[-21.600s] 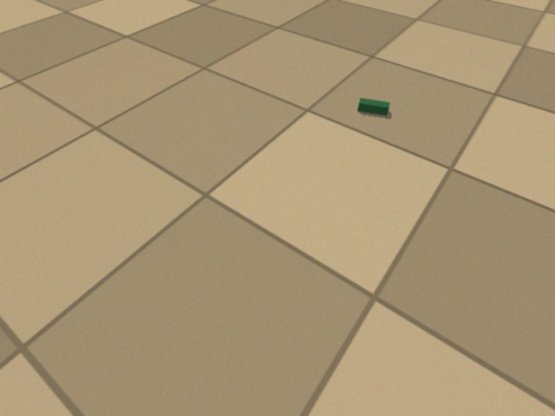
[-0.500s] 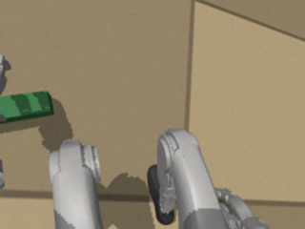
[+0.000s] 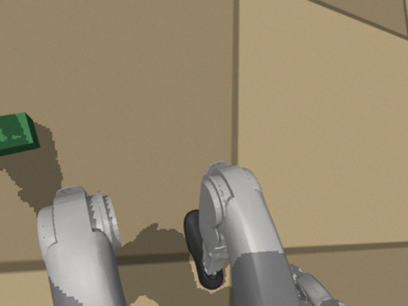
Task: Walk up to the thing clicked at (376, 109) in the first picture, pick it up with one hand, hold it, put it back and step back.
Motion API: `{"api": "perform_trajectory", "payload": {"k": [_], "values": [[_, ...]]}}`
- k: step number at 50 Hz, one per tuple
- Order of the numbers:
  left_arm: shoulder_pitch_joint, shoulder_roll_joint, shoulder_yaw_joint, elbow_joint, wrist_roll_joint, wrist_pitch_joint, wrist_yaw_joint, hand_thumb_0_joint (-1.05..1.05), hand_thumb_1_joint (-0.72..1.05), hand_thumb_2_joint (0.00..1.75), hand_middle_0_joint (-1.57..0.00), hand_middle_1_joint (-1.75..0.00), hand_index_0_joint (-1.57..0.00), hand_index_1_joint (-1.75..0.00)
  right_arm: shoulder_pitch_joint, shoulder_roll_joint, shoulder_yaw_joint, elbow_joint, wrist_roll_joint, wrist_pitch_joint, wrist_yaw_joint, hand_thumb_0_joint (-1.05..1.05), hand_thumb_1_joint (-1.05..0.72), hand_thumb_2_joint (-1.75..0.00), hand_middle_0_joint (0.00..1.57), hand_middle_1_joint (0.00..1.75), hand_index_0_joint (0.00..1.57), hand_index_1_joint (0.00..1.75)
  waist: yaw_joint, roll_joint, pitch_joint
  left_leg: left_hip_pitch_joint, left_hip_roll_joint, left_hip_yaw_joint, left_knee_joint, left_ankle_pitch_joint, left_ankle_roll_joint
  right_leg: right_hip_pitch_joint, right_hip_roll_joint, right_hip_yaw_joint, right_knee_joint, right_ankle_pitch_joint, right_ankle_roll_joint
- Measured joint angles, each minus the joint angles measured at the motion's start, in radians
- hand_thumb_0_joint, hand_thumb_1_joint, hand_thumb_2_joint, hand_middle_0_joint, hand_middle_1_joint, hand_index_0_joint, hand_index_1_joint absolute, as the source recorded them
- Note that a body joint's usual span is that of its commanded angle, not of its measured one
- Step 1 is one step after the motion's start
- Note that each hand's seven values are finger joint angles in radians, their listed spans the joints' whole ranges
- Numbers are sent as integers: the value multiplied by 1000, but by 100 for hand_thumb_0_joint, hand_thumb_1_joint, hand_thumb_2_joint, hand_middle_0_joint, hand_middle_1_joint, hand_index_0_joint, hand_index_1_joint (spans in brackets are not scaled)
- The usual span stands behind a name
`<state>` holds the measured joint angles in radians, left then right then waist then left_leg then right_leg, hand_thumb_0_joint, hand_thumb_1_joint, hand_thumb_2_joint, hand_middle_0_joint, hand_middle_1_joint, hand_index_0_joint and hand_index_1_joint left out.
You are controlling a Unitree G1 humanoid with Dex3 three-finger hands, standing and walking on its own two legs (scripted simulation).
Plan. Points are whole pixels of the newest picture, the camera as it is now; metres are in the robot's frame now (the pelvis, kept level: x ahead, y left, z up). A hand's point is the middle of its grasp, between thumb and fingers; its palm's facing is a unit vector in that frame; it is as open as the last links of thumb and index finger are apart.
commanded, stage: rest palm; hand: left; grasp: from above
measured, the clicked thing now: out of the picture +0.43 +0.36 -0.27
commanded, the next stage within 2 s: close in 0.54 s
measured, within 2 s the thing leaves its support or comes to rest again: neither
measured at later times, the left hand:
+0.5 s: hand out of the picture +0.41 +0.35 -0.24, palm faces -0.47 -0.17 -0.87, open 14.2 cm
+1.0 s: hand out of the picture +0.42 +0.35 -0.25, palm faces -0.42 -0.15 -0.90, open 12.6 cm
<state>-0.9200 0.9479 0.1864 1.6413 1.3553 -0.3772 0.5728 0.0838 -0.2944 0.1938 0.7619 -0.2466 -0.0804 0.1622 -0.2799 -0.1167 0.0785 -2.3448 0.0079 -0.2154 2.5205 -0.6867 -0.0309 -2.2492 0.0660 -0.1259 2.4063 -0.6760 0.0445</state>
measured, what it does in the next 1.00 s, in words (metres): stands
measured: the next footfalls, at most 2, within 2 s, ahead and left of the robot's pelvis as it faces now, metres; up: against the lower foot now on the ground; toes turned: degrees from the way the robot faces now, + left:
none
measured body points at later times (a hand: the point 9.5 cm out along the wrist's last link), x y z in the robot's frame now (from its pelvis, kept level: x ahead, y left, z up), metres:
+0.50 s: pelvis +0.00 +0.01 -0.01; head +0.27 +0.13 +0.34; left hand +0.43 +0.36 -0.19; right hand +0.08 -0.25 -0.08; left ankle +0.07 +0.13 -0.27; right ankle +0.11 -0.12 -0.27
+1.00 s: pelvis +0.00 +0.01 -0.01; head +0.26 +0.14 +0.33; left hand +0.44 +0.35 -0.20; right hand +0.08 -0.25 -0.07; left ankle +0.07 +0.13 -0.27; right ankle +0.11 -0.12 -0.27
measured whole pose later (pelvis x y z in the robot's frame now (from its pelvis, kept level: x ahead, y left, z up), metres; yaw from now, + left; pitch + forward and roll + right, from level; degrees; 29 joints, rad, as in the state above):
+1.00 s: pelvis +0.00 +0.01 -0.01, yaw -4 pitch +26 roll -14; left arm -0.96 1.02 0.17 1.74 1.31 -0.27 0.67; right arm 0.03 -0.33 0.29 0.71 -0.30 -0.23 0.24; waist -0.33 -0.16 0.14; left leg -2.35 0.02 -0.27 2.59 -0.72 -0.01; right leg -2.22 0.09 -0.17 2.41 -0.68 0.06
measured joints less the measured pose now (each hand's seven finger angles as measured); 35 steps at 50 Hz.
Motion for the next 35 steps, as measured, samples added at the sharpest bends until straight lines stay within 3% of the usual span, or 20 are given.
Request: {"api": "perform_trajectory", "payload": {"k": [4, 9, 15, 23, 28, 35], "values": [[-19, 9, -6, 40, 9, 37, 46, 0, -51, 101, -9, -101, -8, -101, -16, -4, 8, 2, -23, -30, 7, 0, -89, -90, 20, 30, 21, 30, -18, -8, -1, -11, 1, -10, 21, -6, 2, -8, 5, -7, 12, -1, 2], [-26, 8, -6, 57, -11, 85, 61, 0, -50, 100, -8, -101, -8, -100, -29, -6, 24, -5, -31, -63, 22, 0, -89, -90, 20, 30, 20, 30, -31, -6, -1, -17, 5, -18, 37, -19, 6, -11, 11, -13, 18, -7, 6], [-25, 17, 2, 61, -44, 115, 40, 0, -50, 99, -8, -101, -8, -100, -38, -3, 37, -26, -33, -90, 39, 0, -89, -90, 20, 30, 20, 30, -40, -4, 13, -13, 6, -21, 43, -29, 10, -4, 13, -15, 19, -15, 12], [-8, 41, 10, 43, -76, 97, 4, 0, -51, 99, -8, -100, -7, -100, -38, -5, 49, -40, -35, -96, 50, 0, -89, -90, 20, 30, 20, 30, -34, -10, 38, -6, 2, -30, 45, -33, 11, 12, 11, -23, 13, -21, 15], [-5, 55, -5, 49, -68, 65, 5, 0, -52, 100, -8, -100, -7, -100, -34, -13, 61, -40, -38, -92, 55, 0, -89, -90, 20, 30, 20, 30, -31, -20, 47, 2, 1, -36, 46, -34, 11, 23, 11, -28, 10, -21, 14], [0, 61, -16, 59, -39, 42, 53, 0, -52, 100, -9, -99, -8, -100, -35, -23, 76, -36, -49, -95, 62, 0, -89, -90, 20, 30, 20, 30, -34, -33, 48, 5, 3, -48, 56, -36, 14, 30, 17, -37, 7, -17, 16]]}}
